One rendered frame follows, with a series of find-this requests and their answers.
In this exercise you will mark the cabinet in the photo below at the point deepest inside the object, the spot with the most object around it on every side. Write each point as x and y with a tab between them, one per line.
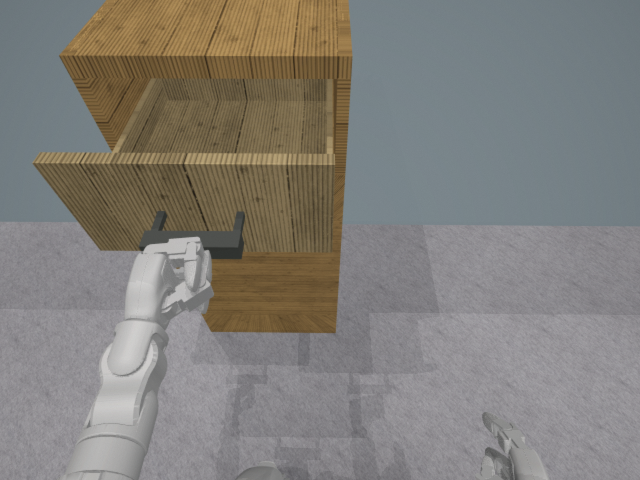
127	42

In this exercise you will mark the robot left shin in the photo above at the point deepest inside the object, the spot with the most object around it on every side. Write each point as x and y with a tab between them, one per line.
267	463

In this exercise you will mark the drawer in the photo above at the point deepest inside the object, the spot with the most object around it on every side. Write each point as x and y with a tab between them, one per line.
202	150

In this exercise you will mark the handle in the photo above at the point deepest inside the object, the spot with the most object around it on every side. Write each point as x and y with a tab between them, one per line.
221	244

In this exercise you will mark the robot left forearm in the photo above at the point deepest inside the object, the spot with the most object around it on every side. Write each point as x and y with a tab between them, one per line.
117	432

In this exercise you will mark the robot left hand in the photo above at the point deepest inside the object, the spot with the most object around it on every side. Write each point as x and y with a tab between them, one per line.
152	278

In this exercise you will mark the robot right hand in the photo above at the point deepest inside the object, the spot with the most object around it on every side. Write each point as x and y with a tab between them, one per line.
522	463

